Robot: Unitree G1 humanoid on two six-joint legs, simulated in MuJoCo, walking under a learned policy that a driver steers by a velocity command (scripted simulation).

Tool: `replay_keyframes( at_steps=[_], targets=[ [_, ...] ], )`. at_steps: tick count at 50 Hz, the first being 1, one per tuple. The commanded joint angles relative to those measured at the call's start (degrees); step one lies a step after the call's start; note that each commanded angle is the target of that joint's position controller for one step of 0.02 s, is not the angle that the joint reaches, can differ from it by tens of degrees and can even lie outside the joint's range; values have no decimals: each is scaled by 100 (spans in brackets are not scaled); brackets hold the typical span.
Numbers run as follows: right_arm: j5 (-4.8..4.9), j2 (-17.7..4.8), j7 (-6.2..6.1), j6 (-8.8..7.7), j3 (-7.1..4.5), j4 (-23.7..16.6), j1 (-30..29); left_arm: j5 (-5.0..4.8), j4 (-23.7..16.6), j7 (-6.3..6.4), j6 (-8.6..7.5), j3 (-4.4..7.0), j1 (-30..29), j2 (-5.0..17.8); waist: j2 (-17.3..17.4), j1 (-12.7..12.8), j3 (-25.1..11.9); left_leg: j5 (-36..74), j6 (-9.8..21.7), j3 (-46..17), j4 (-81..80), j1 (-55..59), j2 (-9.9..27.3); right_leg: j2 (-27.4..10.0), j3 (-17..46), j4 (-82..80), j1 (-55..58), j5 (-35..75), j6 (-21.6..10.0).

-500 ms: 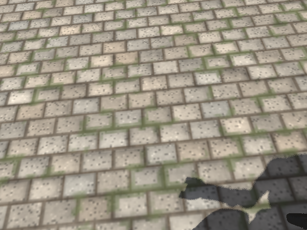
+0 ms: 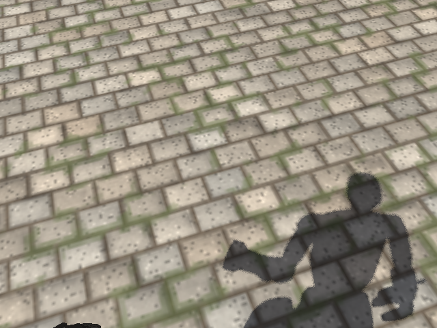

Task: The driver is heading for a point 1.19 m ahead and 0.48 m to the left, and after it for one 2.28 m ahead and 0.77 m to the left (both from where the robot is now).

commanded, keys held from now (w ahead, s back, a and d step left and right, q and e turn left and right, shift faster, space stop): q+shift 0.70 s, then shift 0.30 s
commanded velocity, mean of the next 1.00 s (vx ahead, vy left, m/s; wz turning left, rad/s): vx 0.02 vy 0.00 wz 0.70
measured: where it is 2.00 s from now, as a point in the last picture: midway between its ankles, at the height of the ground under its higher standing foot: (133, 278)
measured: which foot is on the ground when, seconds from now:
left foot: up 0.00-0.32, down 0.34-0.80, up 0.82-1.00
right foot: down 0.00-0.34, up 0.36-0.76, down 0.78-1.00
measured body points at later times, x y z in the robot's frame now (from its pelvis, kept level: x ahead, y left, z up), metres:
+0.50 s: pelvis +0.04 +0.04 +0.00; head +0.09 +0.09 +0.45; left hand +0.10 +0.38 -0.10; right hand +0.30 -0.17 -0.07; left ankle +0.03 +0.13 -0.74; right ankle +0.08 -0.11 -0.65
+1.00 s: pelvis +0.10 +0.02 +0.00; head +0.14 +0.04 +0.45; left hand -0.01 +0.32 -0.09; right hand +0.43 -0.05 -0.09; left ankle -0.03 +0.11 -0.66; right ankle +0.20 -0.04 -0.74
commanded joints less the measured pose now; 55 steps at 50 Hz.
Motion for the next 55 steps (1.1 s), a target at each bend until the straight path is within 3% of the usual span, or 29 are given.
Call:
replay_keyframes(
  at_steps=[1,3,6,9,13,15,16,17,18,19,20,21,22,23,25,29,35,38,39,40,41,42,43,44,45,48,52,53,55],
  targets=[
    [121,-1021,-54,-89,-260,-692,-475,53,-257,109,24,471,653,1216,-1397,733,-642,-1446,-238,339,2027,-1909,39,-2058,1724,-836,1694,2026,-1484],
    [95,-998,-125,124,-382,-583,-148,1,-272,126,-48,385,331,922,-1135,492,-496,-1375,-417,171,3366,-2255,239,-1981,1183,-856,1430,2454,-1383],
    [69,-628,-136,323,-317,-723,-235,-21,-221,141,-123,408,-86,828,-973,353,-293,-537,-551,385,3207,-2162,431,-1723,289,-1030,1007,2533,-1207],
    [62,-437,10,364,-246,-1018,-551,-18,-151,154,-109,478,-185,885,-915,433,-412,-51,-492,567,2229,-1776,553,-1691,-231,-977,1031,2377,-1171],
    [59,-636,194,424,-318,-1262,-605,-162,-26,36,-125,620,-160,1193,-878,450,-563,193,-164,916,1208,-1116,442,-1941,-536,-636,1085,2579,-1023],
    [73,-732,214,488,-405,-1281,-408,-282,37,-35,-163,645,-220,1198,-796,276,-581,555,69,1088,517,-602,282,-1931,-788,-130,967,2384,-742],
    [55,-856,158,495,-494,-1217,-136,-311,122,-69,-182,631,-111,1086,-560,138,-665,977,255,1102,58,19,82,-1729,-1065,502,678,2226,-476],
    [31,-1320,39,470,-682,-1155,343,-240,213,-120,-215,601,189,935,310,-46,-841,2658,623,407,-467,1137,232,-1252,-1390,1786,-175,1420,-36],
    [6,-2153,-70,406,-836,-1351,398,94,-178,-129,-238,432,-31,487,2156,131,-856,5159,1682,-2192,-576,2173,1755,-243,-1334,3756,-2246,-2629,541],
    [-208,-1951,36,209,-737,-1464,411,50,-264,-92,-245,454,-390,727,1507,-177,-1683,4196,2491,-3177,-1009,2065,2290,77,83,4575,-2561,-2940,519],
    [-175,-1740,69,87,-663,-1434,186,-99,-283,-64,-244,496,-633,936,924,-130,-1319,3515,2303,-2669,-1150,1849,2088,-64,309,4696,-2704,-2510,392],
    [-38,-1566,24,42,-625,-1383,-65,-107,-254,-25,-260,510,-639,950,623,52,-957,2946,1967,-2282,-1155,1577,1745,-166,377,4404,-2751,-1987,279],
    [66,-1398,-34,80,-562,-1431,-369,-46,-177,28,-258,531,-581,1005,391,201,-780,2746,1712,-2032,-1148,1319,1526,-251,420,4043,-2685,-1569,258],
    [78,-1335,-105,136,-513,-1507,-684,-20,-137,44,-249,558,-496,1057,418,376,-714,2858,1568,-1775,-1143,920,1326,-225,426,3743,-2335,-1245,277],
    [-17,-1346,-200,209,-507,-1591,-849,-21,1,-3,-248,512,-293,897,442,479,-849,3233,1502,-1562,-1083,663,1083,11,328,3371,-1905,-839,396],
    [41,-1456,-273,285,-561,-1573,-796,-71,82,-27,-233,415,-327,684,476,413,-910,2677,1398,-1796,-947,544,851,299,420,2170,-1571,-522,561],
    [38,-1436,-216,368,-576,-1645,-954,-127,71,-100,-307,468,-407,814,937,314,-783,2015,1207,-2613,-742,221,655,491,598,999,-941,-479,451],
    [62,-1254,-196,391,-489,-1684,-1168,-121,246,-164,-387,532,55,910,1069,475,-974,2279,990,-2593,-267,238,495,305,401,-190,-54,224,267],
    [59,-1094,-196,391,-427,-1652,-1032,-75,263,-158,-394,563,98,992,842,443,-986,1654,785,-2421,16,-2,281,-21,550,-654,453,814,114],
    [-47,-738,-176,388,-311,-1573,-563,6,127,-129,-361,594,-77,1287,-401,145,-1090,-315,471,-1691,1131,-502,-344,-1170,1763,-971,973,1415,-339],
    [-20,-986,-196,337,-376,-1735,-638,197,157,-129,-328,618,-58,1499,-1701,59,-576,-1899,126,-850,2332,-1600,-983,-1981,3194,-1268,719,1908,-1382],
    [-75,-1429,-207,284,-502,-1587,-412,117,65,-125,-353,563,-166,1262,-1315,62,-544,-1709,-98,-863,3406,-1759,-583,-2253,3376,-1226,549,1628,-1765],
    [-38,-1568,-195,292,-558,-1435,-519,31,28,-87,-337,480,-277,990,-866,129,-442,-1260,-195,-810,3760,-1724,-465,-1914,2640,-1085,429,1378,-1571],
    [-38,-1396,-207,329,-526,-1321,-554,-38,35,-58,-300,445,-322,901,-618,155,-383,-970,-288,-735,3856,-1706,-437,-1512,2110,-1026,428,1050,-1296],
    [-45,-1213,-214,351,-466,-1313,-610,-103,71,-29,-274,423,-291,895,-592,244,-337,-745,-356,-695,3938,-1802,-444,-1373,1902,-999,519,1102,-1232],
    [5,-772,-178,320,-285,-1350,-822,-66,205,24,-194,377,12,860,-811,422,-462,-601,-445,-314,3100,-1597,-368,-1062,1259,-943,873,1656,-1204],
    [-13,-556,-148,292,-153,-1297,-920,-85,289,-5,-104,419,129,1021,-1252,569,-664,-768,-430,177,1175,-638,-75,-1097,1053,-841,966,1869,-1243],
    [-7,-470,-144,291,-116,-1189,-787,-101,364,-29,-84,368,348,921,-1203,610,-841,-598,-386,251,556,-170,-65,-1023,1144,-971,805,739,-1194],
    [18,-615,-91,242,-196,-996,-351,-356,417,-52,-2,456,583,1299,-1248,423,-520,91,-77,722,-654,680,-375,-870,1505,-1277,-42,-1899,-1088]
  ],
)
Velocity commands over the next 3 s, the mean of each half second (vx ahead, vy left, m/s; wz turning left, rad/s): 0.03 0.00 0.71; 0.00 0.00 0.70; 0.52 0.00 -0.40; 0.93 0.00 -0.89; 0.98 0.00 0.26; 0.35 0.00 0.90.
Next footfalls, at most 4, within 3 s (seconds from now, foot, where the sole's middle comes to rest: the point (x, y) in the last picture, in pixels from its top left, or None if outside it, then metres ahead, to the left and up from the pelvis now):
0.34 left None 0.07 0.14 -0.77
0.78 right None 0.23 -0.01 -0.77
1.14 left None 0.01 0.13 -0.77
1.60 right None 0.47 0.15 -0.77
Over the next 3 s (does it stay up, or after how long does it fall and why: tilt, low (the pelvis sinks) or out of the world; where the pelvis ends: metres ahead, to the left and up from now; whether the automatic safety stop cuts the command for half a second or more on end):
stays up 1.41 0.34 -0.01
